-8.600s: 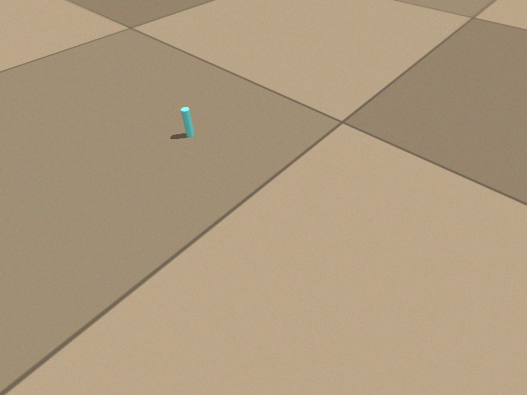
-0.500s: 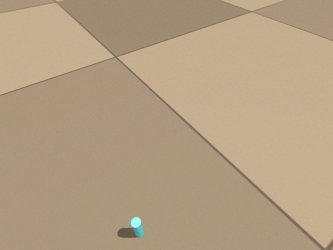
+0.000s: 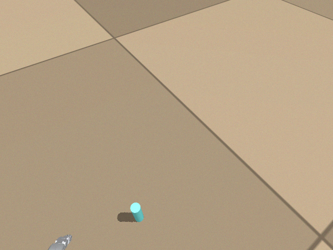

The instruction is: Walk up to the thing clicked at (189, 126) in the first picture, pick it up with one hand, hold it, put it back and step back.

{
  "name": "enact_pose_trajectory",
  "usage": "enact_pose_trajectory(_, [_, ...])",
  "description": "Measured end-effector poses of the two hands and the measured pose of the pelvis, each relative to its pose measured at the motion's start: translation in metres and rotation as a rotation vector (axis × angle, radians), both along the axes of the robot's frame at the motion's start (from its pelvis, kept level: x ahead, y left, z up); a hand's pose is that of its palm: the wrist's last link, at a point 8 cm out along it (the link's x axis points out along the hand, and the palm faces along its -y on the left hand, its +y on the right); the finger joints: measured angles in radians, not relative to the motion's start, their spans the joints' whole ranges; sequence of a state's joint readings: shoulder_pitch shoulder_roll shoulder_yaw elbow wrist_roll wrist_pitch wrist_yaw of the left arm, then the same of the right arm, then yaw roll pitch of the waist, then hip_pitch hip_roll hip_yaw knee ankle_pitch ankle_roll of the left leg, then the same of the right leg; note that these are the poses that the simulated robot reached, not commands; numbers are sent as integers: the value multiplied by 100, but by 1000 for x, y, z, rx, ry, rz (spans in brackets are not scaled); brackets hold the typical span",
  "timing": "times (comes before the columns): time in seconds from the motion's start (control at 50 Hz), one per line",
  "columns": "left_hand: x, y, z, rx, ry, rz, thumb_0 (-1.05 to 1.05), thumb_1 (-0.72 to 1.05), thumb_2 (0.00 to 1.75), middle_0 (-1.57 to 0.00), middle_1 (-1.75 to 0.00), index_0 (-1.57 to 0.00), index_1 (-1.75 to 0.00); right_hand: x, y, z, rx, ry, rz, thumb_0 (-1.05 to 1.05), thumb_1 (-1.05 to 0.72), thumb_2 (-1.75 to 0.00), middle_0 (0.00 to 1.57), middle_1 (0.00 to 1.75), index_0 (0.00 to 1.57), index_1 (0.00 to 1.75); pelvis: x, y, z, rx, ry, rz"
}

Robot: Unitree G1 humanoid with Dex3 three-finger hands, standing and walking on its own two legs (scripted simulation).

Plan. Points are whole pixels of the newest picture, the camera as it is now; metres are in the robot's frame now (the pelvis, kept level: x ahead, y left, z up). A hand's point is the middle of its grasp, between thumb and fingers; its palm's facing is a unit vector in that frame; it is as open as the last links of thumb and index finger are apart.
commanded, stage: go down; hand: left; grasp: from the side
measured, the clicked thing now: (137, 212) +0.40 +0.18 -0.68
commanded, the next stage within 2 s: none
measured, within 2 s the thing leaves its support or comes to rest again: neither
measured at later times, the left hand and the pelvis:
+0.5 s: hand out of the picture +0.15 +0.27 -0.19, palm faces +0.04 -0.95 -0.32, open 17.0 cm; pelvis +0.00 +0.01 -0.06, yaw +0 degrees
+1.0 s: hand out of the picture +0.17 +0.30 -0.23, palm faces +0.10 -0.96 -0.27, open 17.3 cm; pelvis -0.01 +0.00 -0.13, yaw +0 degrees
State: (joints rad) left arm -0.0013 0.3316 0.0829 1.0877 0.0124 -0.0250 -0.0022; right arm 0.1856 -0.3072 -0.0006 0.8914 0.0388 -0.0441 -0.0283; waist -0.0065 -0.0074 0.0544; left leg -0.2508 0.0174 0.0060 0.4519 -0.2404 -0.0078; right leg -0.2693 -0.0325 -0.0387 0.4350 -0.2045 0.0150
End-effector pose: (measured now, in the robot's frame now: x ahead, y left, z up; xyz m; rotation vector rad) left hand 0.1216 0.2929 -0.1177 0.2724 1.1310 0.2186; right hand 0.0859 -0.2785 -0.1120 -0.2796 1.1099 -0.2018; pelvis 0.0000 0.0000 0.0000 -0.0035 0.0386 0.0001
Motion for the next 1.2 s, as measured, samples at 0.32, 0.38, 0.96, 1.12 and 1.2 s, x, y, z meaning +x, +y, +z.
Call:
enact_pose_trajectory(0.32, [20,21,-24,7,-34,-16,0,-13,16,-6,-9,-6,-9,11,27,-22,33,-139,-18,1,-90,-90,20,30,20,30,-1,8,-38,-14,145,-13])
enact_pose_trajectory(0.38, [18,22,-30,5,-53,-16,0,-26,12,-6,-8,-6,-9,22,28,-27,20,-178,-2,1,-89,-89,20,30,20,30,-1,9,-47,-18,166,-10])
enact_pose_trajectory(0.96, [23,45,-72,-34,-179,2,-1,-51,5,-7,-6,-7,-7,68,33,-73,-23,-329,122,1,-89,-89,20,30,20,30,-9,4,-113,-38,324,9])
enact_pose_trajectory(1.12, [71,66,-120,-68,-407,-56,-1,-56,3,-8,-7,-8,-8,52,19,-136,-57,-269,166,1,-91,-90,20,30,20,30,-30,1,-171,-35,430,6])
enact_pose_trajectory(1.2, [92,73,-140,-77,-499,-80,-1,-58,4,-8,-8,-8,-8,39,14,-171,-61,-216,161,1,-91,-90,20,30,20,30,-40,1,-199,-37,464,0])
